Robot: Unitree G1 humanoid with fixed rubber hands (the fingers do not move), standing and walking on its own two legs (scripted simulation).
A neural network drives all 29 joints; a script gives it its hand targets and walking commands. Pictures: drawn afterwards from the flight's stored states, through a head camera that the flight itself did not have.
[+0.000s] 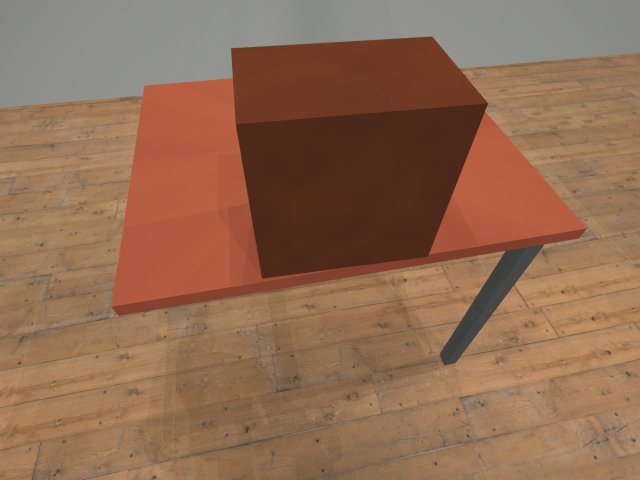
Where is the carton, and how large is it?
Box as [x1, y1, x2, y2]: [231, 37, 487, 278]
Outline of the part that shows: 432,37 231,48 236,128 262,278 427,256 487,104 486,101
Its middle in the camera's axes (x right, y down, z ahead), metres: +0.04 -0.12 +0.60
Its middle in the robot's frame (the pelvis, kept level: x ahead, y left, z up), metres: +0.53 -0.02 +0.09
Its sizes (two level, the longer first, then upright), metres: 0.292 0.183 0.297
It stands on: a table, 0.71 m high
